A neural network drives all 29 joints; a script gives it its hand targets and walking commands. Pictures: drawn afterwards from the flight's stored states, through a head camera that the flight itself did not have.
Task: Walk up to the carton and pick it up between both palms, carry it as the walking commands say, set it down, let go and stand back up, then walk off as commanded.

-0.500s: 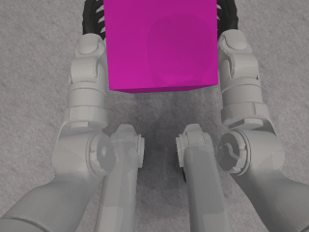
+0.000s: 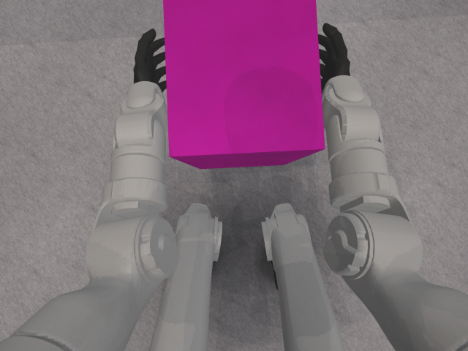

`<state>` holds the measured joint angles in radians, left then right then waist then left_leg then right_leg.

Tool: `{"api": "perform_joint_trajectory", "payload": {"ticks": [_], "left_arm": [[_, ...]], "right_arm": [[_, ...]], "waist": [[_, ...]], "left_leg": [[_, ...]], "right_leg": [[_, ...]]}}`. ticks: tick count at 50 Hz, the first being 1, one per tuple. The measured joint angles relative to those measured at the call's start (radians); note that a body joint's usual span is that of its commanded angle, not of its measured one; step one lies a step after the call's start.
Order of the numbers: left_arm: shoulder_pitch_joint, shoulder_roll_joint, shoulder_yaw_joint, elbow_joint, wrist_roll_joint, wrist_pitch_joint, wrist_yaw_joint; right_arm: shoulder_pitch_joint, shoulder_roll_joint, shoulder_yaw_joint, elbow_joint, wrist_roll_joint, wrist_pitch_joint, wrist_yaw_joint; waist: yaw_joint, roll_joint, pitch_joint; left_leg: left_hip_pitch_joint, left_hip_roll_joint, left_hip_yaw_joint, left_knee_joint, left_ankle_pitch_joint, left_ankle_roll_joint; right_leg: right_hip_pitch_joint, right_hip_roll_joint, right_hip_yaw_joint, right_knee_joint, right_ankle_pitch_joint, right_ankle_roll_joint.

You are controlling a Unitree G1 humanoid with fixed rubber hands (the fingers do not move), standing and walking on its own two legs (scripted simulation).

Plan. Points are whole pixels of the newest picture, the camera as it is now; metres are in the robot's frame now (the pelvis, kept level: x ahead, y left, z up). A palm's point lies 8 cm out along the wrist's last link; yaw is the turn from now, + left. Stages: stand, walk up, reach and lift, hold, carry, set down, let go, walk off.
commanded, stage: reach and lift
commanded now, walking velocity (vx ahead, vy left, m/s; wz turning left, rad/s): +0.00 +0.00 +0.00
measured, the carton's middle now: (239, 85) +0.52 +0.00 -0.13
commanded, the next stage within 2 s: none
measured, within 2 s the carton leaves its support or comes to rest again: neither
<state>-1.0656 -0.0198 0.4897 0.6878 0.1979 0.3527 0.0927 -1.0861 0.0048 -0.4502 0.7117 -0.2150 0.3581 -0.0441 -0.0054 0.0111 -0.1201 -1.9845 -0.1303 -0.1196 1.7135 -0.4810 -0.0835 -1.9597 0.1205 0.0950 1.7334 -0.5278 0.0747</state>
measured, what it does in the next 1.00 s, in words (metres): rises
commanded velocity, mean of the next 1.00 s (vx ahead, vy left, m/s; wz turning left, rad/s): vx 0.00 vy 0.00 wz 0.00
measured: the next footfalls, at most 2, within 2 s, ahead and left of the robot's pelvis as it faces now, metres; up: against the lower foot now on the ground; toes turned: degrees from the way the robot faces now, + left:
none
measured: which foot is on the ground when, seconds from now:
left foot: down 0.00-1.00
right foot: down 0.00-1.00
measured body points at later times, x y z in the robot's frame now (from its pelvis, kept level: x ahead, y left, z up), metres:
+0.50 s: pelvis +0.02 +0.00 +0.06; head +0.25 +0.00 +0.45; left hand +0.49 +0.15 +0.00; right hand +0.49 -0.14 +0.00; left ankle +0.11 +0.13 -0.47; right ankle +0.10 -0.13 -0.47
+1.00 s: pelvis +0.04 +0.00 +0.13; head +0.23 +0.00 +0.54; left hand +0.47 +0.15 +0.07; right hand +0.47 -0.14 +0.07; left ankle +0.11 +0.13 -0.47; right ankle +0.10 -0.13 -0.47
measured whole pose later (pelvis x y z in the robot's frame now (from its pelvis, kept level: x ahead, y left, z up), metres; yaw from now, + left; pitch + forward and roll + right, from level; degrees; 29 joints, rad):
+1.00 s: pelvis +0.04 +0.00 +0.13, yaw +0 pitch +33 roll +0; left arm -0.75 -0.10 0.43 0.66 0.21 0.29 0.09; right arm -0.76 0.08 -0.41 0.69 -0.21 0.29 -0.03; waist -0.01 0.00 -0.17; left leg -1.42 -0.12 -0.14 1.29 -0.44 -0.05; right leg -1.40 0.11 0.14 1.30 -0.48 0.05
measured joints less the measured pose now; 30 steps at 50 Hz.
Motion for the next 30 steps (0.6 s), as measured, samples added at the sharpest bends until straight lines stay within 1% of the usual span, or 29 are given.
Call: {"api": "perform_joint_trajectory", "payload": {"ticks": [13, 30], "left_arm": [[0.069, -0.019, -0.007, 0.005, 0.009, -0.002, -0.002], [0.181, -0.048, -0.03, -0.002, 0.013, -0.026, -0.002]], "right_arm": [[0.071, 0.021, -0.002, 0.005, -0.005, -0.005, 0.003], [0.187, 0.046, 0.014, -0.001, 0.0, -0.033, 0.008]], "waist": [[-0.002, -0.001, -0.036], [-0.004, -0.002, -0.064]], "left_leg": [[0.122, -0.002, -0.009, -0.094, 0.005, 0.006], [0.306, 0.0, -0.017, -0.23, 0.014, 0.017]], "right_leg": [[0.123, -0.001, 0.007, -0.097, 0.007, -0.004], [0.307, -0.004, 0.021, -0.236, 0.018, -0.009]]}}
